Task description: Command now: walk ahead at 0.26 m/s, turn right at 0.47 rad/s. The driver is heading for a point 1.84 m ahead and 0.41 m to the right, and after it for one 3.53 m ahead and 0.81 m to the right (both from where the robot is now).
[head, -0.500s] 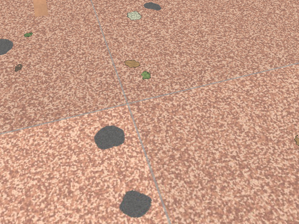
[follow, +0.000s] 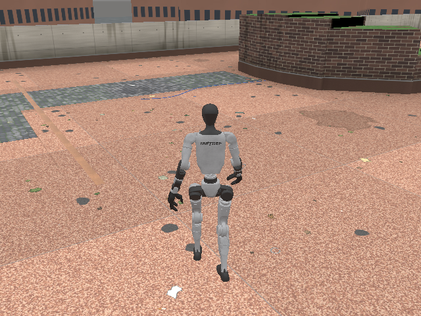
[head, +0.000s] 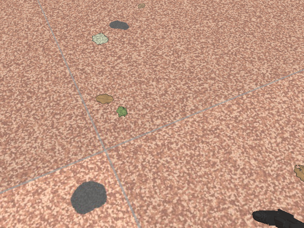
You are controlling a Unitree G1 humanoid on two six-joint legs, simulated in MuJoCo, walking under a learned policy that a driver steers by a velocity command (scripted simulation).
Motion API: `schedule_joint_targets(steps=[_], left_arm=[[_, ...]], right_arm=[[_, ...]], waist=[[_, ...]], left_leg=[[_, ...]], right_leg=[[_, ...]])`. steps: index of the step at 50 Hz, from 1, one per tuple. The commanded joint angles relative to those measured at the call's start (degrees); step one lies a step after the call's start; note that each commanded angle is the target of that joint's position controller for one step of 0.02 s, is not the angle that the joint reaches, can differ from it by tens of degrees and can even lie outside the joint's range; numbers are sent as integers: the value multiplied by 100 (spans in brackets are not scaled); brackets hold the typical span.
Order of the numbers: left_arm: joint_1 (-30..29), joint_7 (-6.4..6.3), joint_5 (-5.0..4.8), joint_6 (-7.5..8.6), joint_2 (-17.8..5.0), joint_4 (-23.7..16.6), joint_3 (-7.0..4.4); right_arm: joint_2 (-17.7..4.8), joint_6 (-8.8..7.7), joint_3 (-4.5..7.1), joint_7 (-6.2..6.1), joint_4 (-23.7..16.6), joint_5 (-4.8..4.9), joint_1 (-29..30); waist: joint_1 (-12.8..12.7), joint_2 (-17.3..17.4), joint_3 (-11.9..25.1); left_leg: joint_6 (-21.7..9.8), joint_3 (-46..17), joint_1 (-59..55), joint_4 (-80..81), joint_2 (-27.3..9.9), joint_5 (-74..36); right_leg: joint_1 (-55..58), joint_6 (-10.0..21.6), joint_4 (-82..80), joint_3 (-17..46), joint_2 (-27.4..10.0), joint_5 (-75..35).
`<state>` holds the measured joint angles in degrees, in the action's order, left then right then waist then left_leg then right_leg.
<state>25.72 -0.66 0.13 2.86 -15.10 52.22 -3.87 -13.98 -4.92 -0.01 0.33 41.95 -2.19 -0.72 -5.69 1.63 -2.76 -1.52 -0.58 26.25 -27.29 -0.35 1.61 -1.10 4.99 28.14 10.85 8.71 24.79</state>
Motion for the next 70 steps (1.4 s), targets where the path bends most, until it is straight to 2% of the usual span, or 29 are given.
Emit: schedule_joint_targets(steps=[1, 2, 3, 4, 5, 6, 9, 14, 20, 22, 23, 24, 25, 26, 28, 30, 33, 40, 43, 44, 45, 46, 47, 50, 54, 63, 65, 67, 70], left_arm=[[682, -87, -364, 73, -97, -621, -26], [649, -159, -89, -50, -794, -477, -139], [151, -125, 9, -123, -844, -489, -193], [-135, -66, 64, -175, -724, -559, -175], [-283, 8, 109, -260, -638, -590, -174], [-223, 82, 146, -368, -555, -592, -168], [-211, 158, 112, -519, -449, -690, -160], [-929, 268, 155, -667, -373, -1072, -78], [-1513, 332, 104, -655, -447, -1462, -29], [-1379, 318, 92, -568, -419, -1493, -32], [-1182, 271, 118, -493, -510, -1414, -59], [-1024, 182, 183, -402, -988, -1428, -158], [-1002, 155, 132, -405, -1767, -1575, -348], [-612, 120, 100, -420, -1550, -1442, -358], [-1264, 52, 100, -445, -964, -1450, -152], [-1675, 6, 48, -426, -675, -1556, -50], [-1478, 20, 40, -363, -641, -1471, -13], [-1367, 31, 150, -380, -707, -1210, 28], [-1606, -5, 65, -386, -638, -1115, 87], [-1536, -14, 55, -354, -451, -1101, 153], [-1316, -5, 58, -327, -191, -1089, 221], [-1296, 8, 42, -386, -203, -1010, 210], [-1305, 20, 107, -410, -350, -854, 203], [-1404, 57, 88, -346, -530, -627, 132], [-1309, -11, 61, -274, -349, -277, 186], [-1172, -71, 43, -265, -354, 418, 205], [-1087, -76, 51, -288, -397, 532, 192], [-1171, -40, 119, -327, -458, 493, 152], [-1473, 68, 210, -225, -142, 311, 222]], right_arm=[[-1623, -69, 456, -121, -2, -97, -2015], [-1267, 75, 458, -92, -73, 119, -1925], [-777, 102, 320, -106, -148, 136, -1538], [-492, 121, 225, -122, -164, 119, -1202], [-422, 133, 192, -156, -163, 111, -1092], [-484, 147, 205, -184, -131, 126, -1060], [-640, 127, 269, -179, -109, 91, -1041], [-734, 246, 331, -196, -100, 62, -1008], [-1092, 444, 492, -122, -62, 41, -1265], [-1179, 527, 540, -112, -45, 91, -1243], [-1104, 572, 545, -97, 28, 67, -1446], [-792, 629, 490, -50, -12, 34, -1715], [-527, 707, 384, -124, -430, 80, -1385], [-755, 794, 422, -171, -400, 71, -1109], [-643, 781, 415, -144, -242, 200, -1254], [-819, 745, 480, -116, -54, 57, -1510], [-667, 802, 444, -66, -23, 129, -1512], [-507, 836, 341, -135, -2, 175, -1344], [-347, 721, 277, -196, 192, 172, -1752], [-461, 630, 266, -222, 204, 92, -1761], [-760, 536, 265, -238, 152, -9, -1773], [-947, 530, 306, -184, 137, 118, -1160], [-631, 497, 234, -126, 66, 129, -861], [-609, 456, 212, -147, 243, 160, -1196], [-535, 457, 209, -176, 446, 170, -1355], [-468, 441, 181, -178, 962, 156, -1396], [-588, 467, 231, -167, 1098, 139, -1534], [-744, 533, 297, -143, 1141, 131, -1664], [-839, 504, 390, -154, 1342, 136, -1970]], waist=[[715, 1270, 2536], [748, 552, 2679], [678, 176, 1819], [582, 181, 1194], [538, 412, 855], [445, 621, 676], [289, 576, 790], [365, 680, 629], [647, 750, 580], [530, 596, 569], [489, 212, 592], [522, -1220, 540], [441, -2080, 222], [163, -1257, 413], [593, -988, 266], [724, -1030, 544], [669, -689, 738], [444, -915, 441], [759, -619, 459], [703, -327, 523], [517, 384, 668], [241, 958, 175], [242, 711, 113], [487, 498, 110], [567, -4, 90], [580, -201, 63], [601, -84, 119], [686, 174, -258], [758, 657, -636]], left_leg=[[-1333, -2625, -4693, -384, -3095, -5053], [-1505, -2934, -4145, -220, -2878, -4468], [-1321, -2125, -3333, 76, -2453, -3813], [-1072, -1484, -2697, 364, -2064, -3347], [-947, -1056, -2254, 592, -1817, -3073], [-914, -732, -1802, 792, -1648, -2859], [-1070, -259, -1424, 957, -1613, -2768], [-1035, 230, -1171, 1203, -1632, -936], [-868, 378, -1281, 883, -1893, 246], [-586, 560, -1212, 378, -1846, 472], [-274, 751, -985, -149, -1683, 735], [149, 1288, -291, -1638, -1090, 1921], [455, 1015, 971, -2548, -78, 3644], [438, 286, 876, -3331, -224, 3534], [351, 0, 709, -3361, -314, 2584], [324, 135, 437, -3440, -202, 2120], [342, 95, 211, -3139, -157, 2067], [155, 166, -797, -1214, 18, 2299], [21, 206, -1863, 554, 51, 1100], [-44, -327, -2322, 992, -374, 679], [-205, -1316, -2531, 1349, -1329, 340], [-563, -1437, -1274, 1238, -1539, 68], [-475, -1176, -1048, 1257, -1275, 507], [-140, -737, -1223, 1238, -698, 1113], [-185, -632, -1593, 1084, -627, 1088], [-206, -552, -1675, 1077, -543, 1034], [-286, -579, -1658, 1128, -429, 2406], [-571, -1033, -1456, 1363, -610, 4025], [-1127, -2240, -1575, 2191, -1653, 4378]], right_leg=[[-2553, -255, 4175, -439, 112, 1427], [-2821, -223, 4707, -535, -238, 1200], [-2925, -294, 4696, -503, -438, 704], [-3007, -372, 4433, -607, -626, 409], [-2971, -452, 4279, -638, -758, 214], [-2755, -534, 4213, -723, -780, 62], [-2558, -610, 4141, -864, -720, -200], [-2561, -604, 2950, -1073, -1021, -735], [-1864, -415, 1453, -1484, -950, -305], [-1324, -271, 472, -1579, -830, -601], [-873, -190, -183, -1334, -805, -978], [-517, 37, -1185, 300, -1915, -1585], [-721, 937, -1338, 2113, -3160, -3160], [-699, 1305, -1100, 1618, -3076, -3769], [-914, 949, -1035, 553, -2279, -3613], [-723, 765, -924, 119, -1912, -4153], [-504, 791, -942, 92, -1975, -4133], [-870, 790, -944, 402, -2000, -2925], [-1275, 470, -659, 411, -1822, -2696], [-1588, 167, -561, 379, -1653, -2229], [-1765, -74, -55, -35, -1231, -1473], [-1250, -179, -412, -530, -717, -833], [-783, -224, -538, -497, -841, -1170], [-664, -207, -657, -286, -1014, -1930], [-964, -259, -869, -209, -1074, -1892], [-914, -255, -1069, -129, -1170, -1881], [-1041, -169, -886, -276, -964, -681], [-1788, -38, -406, -469, -717, 658], [-2420, -126, 944, -1163, -764, -358]])
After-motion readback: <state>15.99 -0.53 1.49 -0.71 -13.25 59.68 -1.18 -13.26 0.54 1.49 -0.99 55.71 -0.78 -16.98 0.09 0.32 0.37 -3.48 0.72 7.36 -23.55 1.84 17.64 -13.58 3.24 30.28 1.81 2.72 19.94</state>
